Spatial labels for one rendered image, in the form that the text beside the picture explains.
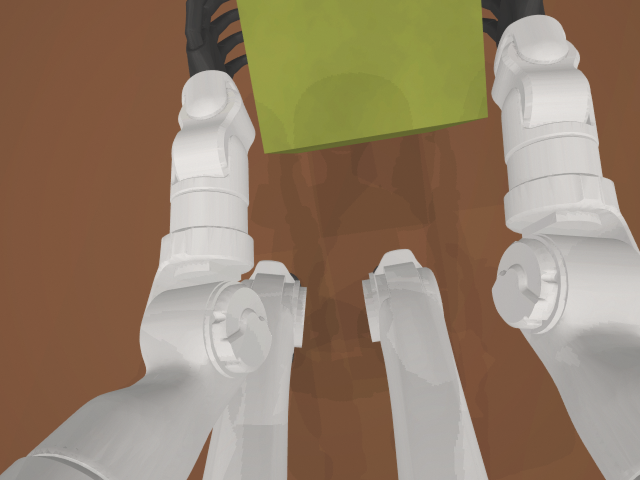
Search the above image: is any right robot hand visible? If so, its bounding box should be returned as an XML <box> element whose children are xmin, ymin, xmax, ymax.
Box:
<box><xmin>481</xmin><ymin>0</ymin><xmax>545</xmax><ymax>48</ymax></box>

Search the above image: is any robot thigh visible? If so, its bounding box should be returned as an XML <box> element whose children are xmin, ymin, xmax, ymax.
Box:
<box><xmin>362</xmin><ymin>262</ymin><xmax>488</xmax><ymax>480</ymax></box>
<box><xmin>202</xmin><ymin>273</ymin><xmax>307</xmax><ymax>480</ymax></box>

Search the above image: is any left robot hand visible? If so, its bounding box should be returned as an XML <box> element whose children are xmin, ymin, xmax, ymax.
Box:
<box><xmin>185</xmin><ymin>0</ymin><xmax>248</xmax><ymax>79</ymax></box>

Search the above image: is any left robot thigh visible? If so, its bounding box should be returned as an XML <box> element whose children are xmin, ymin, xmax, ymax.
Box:
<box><xmin>202</xmin><ymin>273</ymin><xmax>307</xmax><ymax>480</ymax></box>

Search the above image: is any carton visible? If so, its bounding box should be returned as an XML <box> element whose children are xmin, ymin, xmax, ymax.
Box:
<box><xmin>236</xmin><ymin>0</ymin><xmax>488</xmax><ymax>154</ymax></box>

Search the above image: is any right robot forearm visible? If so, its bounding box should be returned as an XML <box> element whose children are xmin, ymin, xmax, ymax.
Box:
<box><xmin>491</xmin><ymin>15</ymin><xmax>640</xmax><ymax>255</ymax></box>

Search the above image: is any left robot upper arm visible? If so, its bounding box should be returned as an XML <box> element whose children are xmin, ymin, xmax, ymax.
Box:
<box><xmin>0</xmin><ymin>280</ymin><xmax>272</xmax><ymax>480</ymax></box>

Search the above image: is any right robot thigh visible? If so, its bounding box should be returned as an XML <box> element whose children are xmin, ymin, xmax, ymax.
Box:
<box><xmin>362</xmin><ymin>262</ymin><xmax>488</xmax><ymax>480</ymax></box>

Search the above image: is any left robot forearm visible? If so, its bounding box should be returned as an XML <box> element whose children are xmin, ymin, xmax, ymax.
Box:
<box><xmin>140</xmin><ymin>70</ymin><xmax>255</xmax><ymax>329</ymax></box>

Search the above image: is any right robot upper arm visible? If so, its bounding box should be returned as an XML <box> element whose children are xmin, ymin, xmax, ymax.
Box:
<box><xmin>492</xmin><ymin>233</ymin><xmax>640</xmax><ymax>480</ymax></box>

